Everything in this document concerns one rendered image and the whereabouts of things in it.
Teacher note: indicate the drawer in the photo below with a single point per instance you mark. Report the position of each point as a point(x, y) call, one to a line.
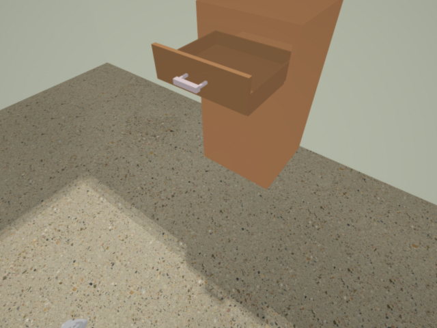
point(241, 73)

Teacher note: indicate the cabinet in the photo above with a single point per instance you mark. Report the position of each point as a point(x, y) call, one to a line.
point(259, 146)

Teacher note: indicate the handle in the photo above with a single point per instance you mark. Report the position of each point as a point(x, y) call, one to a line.
point(181, 82)

